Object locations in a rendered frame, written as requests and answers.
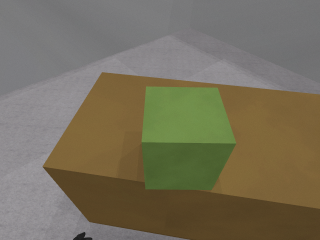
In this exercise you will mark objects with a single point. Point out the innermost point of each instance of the carton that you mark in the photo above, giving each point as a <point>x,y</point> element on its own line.
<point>186,138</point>

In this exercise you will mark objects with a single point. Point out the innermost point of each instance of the pedestal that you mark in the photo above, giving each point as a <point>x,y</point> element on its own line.
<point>269,188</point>

